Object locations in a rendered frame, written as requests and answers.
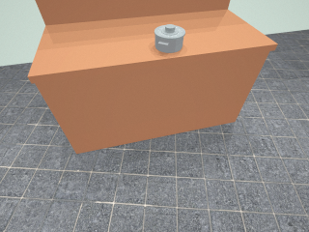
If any knob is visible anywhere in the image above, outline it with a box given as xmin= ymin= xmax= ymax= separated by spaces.
xmin=165 ymin=24 xmax=176 ymax=32

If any lid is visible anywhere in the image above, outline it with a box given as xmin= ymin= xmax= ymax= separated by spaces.
xmin=154 ymin=25 xmax=185 ymax=41

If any table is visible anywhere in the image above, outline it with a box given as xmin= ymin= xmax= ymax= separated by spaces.
xmin=27 ymin=0 xmax=278 ymax=154

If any pot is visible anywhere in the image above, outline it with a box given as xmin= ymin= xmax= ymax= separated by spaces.
xmin=154 ymin=35 xmax=183 ymax=53

